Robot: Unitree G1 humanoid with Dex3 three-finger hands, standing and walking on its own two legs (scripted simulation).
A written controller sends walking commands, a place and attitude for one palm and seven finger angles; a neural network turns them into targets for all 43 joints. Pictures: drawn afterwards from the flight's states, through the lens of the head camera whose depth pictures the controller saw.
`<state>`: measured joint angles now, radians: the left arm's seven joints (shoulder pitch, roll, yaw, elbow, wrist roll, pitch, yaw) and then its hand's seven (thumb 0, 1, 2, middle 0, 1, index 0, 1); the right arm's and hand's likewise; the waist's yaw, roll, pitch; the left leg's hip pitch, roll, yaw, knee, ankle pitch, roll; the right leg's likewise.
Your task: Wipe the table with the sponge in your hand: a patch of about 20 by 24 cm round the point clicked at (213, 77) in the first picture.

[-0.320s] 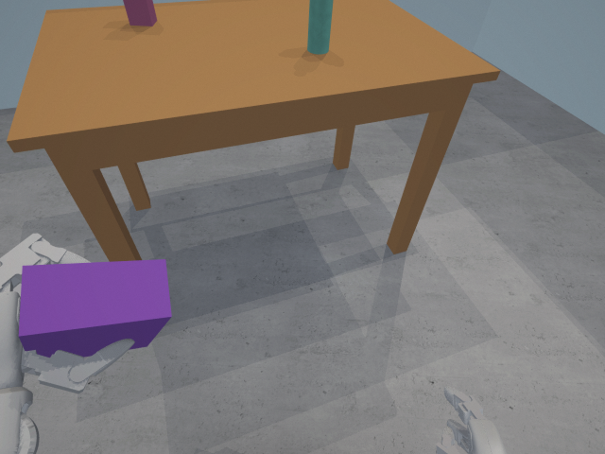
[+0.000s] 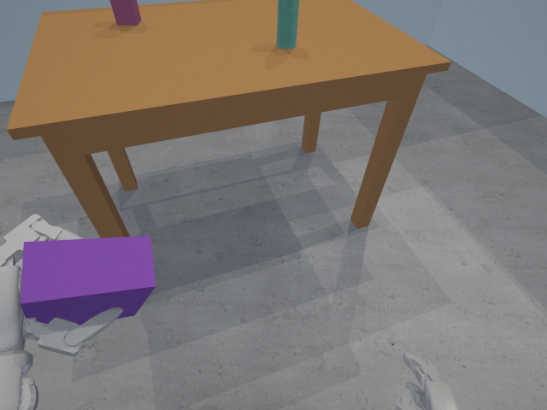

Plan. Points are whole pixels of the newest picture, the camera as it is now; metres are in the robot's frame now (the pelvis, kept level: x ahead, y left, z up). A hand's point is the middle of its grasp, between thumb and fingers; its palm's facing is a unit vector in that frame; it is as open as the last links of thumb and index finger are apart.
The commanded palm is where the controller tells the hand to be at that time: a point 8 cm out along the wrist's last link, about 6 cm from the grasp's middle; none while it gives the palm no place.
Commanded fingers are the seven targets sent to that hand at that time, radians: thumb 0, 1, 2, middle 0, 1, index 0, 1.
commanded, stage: look at it before walking up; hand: left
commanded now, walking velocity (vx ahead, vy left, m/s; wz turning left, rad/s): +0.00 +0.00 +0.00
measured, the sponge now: (106, 283) +0.23 +0.21 +0.13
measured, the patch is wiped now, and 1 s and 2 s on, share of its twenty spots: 0.00 0.00 0.00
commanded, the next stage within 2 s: walk to a spot facing it in 0.08 s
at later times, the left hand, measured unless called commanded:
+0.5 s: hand (73, 267) +0.23 +0.24 +0.16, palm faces +0.46 -0.80 -0.38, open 10.1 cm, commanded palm +0.18 +0.28 +0.18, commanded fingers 0.00 0.10 1.30 -1.20 -1.60 -1.20 -1.60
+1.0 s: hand (137, 186) +0.36 +0.21 +0.16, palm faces +0.38 -0.77 -0.52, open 10.0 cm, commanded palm +0.30 +0.26 +0.18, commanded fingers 0.00 0.10 1.30 -1.20 -1.60 -1.20 -1.60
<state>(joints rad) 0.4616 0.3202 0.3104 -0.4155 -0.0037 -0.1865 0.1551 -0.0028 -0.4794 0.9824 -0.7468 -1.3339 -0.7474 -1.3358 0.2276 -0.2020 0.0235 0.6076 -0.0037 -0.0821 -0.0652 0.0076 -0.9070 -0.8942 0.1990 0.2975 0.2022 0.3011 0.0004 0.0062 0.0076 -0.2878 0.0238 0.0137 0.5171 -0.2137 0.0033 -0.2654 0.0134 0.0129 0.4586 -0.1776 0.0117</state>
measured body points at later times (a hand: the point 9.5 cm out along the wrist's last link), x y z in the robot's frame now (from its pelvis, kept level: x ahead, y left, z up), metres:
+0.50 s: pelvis +0.03 -0.01 -0.01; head +0.02 -0.01 +0.44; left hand +0.20 +0.28 +0.18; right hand +0.18 -0.24 -0.10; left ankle +0.04 +0.11 -0.74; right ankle +0.04 -0.13 -0.74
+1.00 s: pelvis +0.15 -0.02 -0.02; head +0.17 -0.04 +0.43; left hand +0.33 +0.25 +0.19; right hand +0.32 -0.22 -0.12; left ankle +0.05 +0.11 -0.73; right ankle +0.23 -0.08 -0.74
